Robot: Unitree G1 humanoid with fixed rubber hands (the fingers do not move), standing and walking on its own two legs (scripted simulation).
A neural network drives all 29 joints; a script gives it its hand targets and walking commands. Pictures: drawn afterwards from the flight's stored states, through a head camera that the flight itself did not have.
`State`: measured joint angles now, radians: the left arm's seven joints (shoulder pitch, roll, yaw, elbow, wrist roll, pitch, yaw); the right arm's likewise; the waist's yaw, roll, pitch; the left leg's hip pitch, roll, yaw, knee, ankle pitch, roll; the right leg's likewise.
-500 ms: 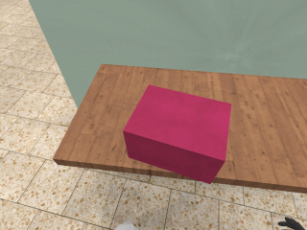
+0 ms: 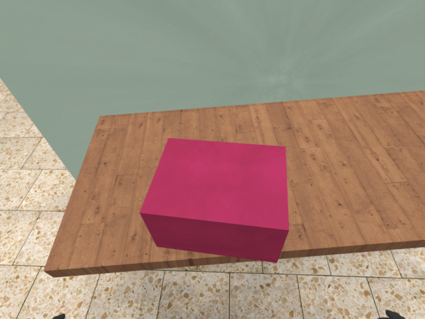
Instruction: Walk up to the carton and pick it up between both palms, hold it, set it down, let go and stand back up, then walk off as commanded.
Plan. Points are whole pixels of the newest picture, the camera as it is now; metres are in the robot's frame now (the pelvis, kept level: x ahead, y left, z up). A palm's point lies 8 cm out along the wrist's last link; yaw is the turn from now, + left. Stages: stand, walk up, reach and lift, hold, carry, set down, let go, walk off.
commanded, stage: walk up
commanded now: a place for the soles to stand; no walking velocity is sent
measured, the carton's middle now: (220, 197) +0.39 +0.01 -0.03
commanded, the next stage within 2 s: reach and lift in 1.64 s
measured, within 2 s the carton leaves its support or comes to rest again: neither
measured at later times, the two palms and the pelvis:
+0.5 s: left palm out of the picture +0.14 +0.31 -0.07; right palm out of the picture +0.09 -0.33 -0.07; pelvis +0.01 -0.01 +0.02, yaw -2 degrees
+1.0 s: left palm out of the picture +0.11 +0.31 -0.08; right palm out of the picture +0.08 -0.35 -0.06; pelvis +0.00 +0.00 +0.03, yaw -3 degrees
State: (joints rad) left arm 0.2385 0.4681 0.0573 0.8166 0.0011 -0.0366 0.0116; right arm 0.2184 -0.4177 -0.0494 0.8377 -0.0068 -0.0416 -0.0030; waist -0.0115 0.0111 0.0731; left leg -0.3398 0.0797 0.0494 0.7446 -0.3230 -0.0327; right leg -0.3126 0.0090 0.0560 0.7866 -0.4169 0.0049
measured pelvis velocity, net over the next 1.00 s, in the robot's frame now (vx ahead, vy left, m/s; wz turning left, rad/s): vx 0.00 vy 0.00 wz -0.04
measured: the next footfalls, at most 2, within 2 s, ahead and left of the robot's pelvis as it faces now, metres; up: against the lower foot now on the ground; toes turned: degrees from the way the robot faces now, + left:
none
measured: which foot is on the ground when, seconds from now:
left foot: down 0.00-1.00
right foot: down 0.00-1.00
